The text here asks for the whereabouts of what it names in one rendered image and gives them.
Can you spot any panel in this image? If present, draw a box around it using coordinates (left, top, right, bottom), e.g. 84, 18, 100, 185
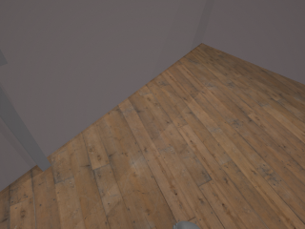
0, 50, 51, 172

